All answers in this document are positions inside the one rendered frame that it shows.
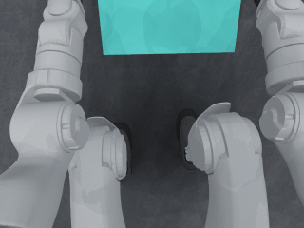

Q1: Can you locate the right robot forearm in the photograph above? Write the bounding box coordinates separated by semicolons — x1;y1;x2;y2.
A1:
256;0;304;97

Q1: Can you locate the robot foot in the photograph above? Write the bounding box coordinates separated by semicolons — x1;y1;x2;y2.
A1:
114;123;133;182
176;108;198;170

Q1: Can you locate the robot left upper arm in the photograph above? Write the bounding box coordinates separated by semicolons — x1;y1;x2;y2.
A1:
0;100;89;228

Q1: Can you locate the carton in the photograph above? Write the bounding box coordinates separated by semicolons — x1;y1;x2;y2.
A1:
98;0;241;55

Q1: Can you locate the robot right upper arm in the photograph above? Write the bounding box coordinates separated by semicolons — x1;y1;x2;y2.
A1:
259;92;304;207

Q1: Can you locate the left robot forearm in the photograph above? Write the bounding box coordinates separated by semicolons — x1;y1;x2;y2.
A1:
9;0;88;145

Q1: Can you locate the robot right foot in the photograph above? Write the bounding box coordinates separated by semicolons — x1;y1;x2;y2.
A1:
176;108;198;170

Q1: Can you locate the robot left foot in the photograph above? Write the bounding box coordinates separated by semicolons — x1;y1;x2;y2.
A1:
114;123;133;182

